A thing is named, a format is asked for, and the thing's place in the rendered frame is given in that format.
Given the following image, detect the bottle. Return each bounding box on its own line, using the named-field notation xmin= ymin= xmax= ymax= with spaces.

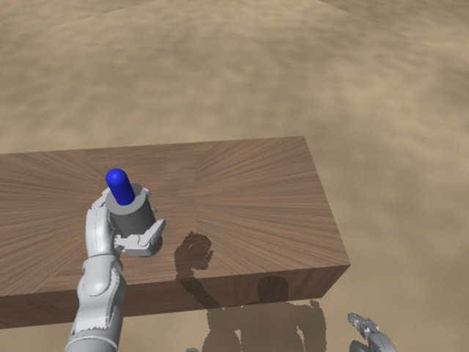
xmin=106 ymin=169 xmax=163 ymax=257

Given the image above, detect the left robot arm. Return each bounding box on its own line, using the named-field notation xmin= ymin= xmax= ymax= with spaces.
xmin=64 ymin=254 xmax=127 ymax=352

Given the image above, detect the left robot hand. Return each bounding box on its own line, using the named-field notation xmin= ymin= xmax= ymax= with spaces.
xmin=85 ymin=187 xmax=166 ymax=259

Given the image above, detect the right robot hand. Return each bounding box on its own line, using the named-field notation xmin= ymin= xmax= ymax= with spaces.
xmin=347 ymin=313 xmax=397 ymax=352

